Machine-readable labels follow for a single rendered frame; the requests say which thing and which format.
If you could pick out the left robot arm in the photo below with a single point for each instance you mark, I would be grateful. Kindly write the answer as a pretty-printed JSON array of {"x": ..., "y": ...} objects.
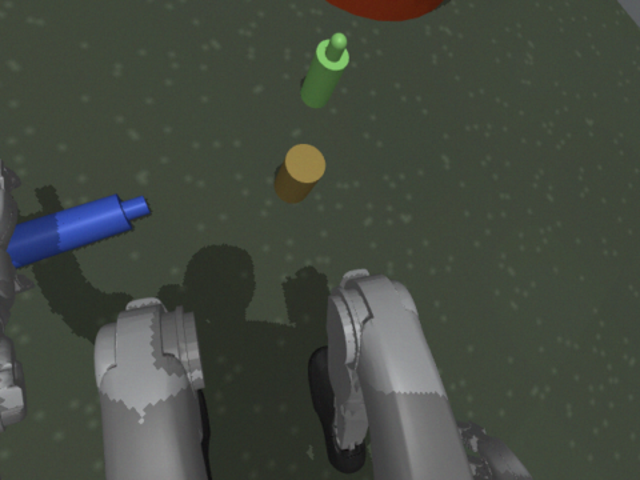
[{"x": 13, "y": 398}]

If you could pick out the right robot hand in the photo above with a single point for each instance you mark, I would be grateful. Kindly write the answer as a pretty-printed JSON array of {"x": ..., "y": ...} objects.
[{"x": 497, "y": 461}]

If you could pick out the right robot foot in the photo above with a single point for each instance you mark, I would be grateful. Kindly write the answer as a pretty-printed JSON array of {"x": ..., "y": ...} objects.
[{"x": 346, "y": 461}]

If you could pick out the left robot hand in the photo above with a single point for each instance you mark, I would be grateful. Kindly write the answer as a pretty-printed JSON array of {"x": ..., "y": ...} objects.
[{"x": 8, "y": 219}]

